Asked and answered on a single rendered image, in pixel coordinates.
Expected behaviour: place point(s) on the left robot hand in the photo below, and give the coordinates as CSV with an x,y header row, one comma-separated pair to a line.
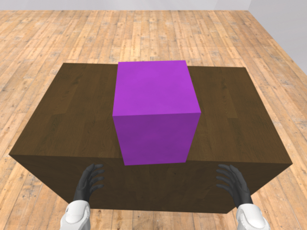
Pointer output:
x,y
84,188

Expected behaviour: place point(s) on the right robot forearm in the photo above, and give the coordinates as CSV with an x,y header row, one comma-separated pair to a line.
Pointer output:
x,y
249,217

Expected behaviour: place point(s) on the right robot hand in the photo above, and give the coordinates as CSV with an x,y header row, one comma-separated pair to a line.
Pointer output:
x,y
238,187

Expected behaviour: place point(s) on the left robot forearm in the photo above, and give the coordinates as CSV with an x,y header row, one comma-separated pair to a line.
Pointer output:
x,y
76,217

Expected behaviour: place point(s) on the pedestal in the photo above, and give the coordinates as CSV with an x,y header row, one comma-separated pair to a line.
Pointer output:
x,y
73,127

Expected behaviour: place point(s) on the carton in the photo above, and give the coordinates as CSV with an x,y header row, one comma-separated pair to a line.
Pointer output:
x,y
155,111

